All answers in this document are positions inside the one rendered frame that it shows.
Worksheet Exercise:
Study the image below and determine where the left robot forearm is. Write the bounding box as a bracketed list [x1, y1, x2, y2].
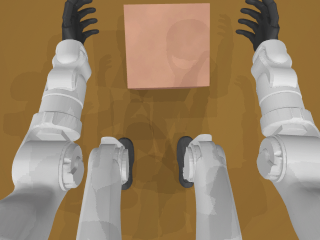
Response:
[12, 39, 92, 185]

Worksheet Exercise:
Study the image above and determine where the right robot foot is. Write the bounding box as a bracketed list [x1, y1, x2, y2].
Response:
[176, 136, 194, 188]

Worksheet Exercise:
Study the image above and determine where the robot left upper arm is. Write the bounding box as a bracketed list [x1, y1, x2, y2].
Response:
[0, 140, 85, 240]

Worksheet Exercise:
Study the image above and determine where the carton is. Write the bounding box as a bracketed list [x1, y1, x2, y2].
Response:
[123, 3, 210, 90]

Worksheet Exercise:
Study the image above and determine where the robot left thigh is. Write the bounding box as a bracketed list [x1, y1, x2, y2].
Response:
[76, 144, 129, 240]

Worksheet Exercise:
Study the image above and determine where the left robot hand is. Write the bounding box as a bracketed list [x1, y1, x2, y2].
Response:
[61, 0, 99, 45]

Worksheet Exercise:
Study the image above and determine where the right robot hand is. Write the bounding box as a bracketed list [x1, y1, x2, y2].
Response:
[235, 0, 280, 52]

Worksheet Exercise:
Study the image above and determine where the robot right upper arm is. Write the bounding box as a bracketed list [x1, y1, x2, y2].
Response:
[256, 134, 320, 240]

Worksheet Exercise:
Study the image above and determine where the right robot forearm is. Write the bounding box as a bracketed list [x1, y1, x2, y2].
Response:
[251, 39, 320, 138]

